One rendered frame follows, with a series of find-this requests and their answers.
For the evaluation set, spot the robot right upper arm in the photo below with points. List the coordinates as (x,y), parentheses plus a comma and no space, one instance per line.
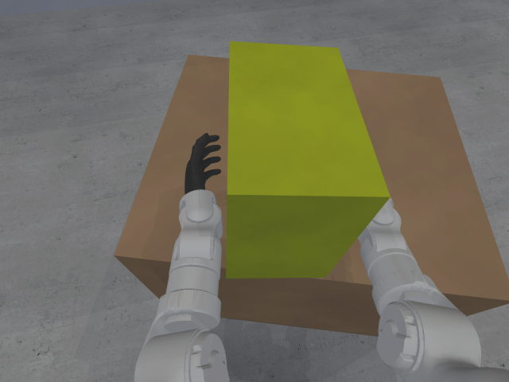
(429,343)

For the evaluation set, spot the carton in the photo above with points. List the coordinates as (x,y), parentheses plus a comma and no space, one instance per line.
(303,180)

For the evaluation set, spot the left robot hand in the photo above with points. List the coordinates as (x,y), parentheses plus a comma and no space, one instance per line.
(195,177)

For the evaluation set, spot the robot left upper arm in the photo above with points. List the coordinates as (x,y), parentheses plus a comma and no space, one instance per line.
(195,355)

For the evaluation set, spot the right robot forearm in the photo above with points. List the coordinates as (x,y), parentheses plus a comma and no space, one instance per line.
(391,266)

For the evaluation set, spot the left robot forearm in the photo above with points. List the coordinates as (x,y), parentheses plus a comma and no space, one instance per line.
(191,299)

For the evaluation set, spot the pedestal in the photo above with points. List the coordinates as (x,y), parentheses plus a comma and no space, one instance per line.
(424,164)

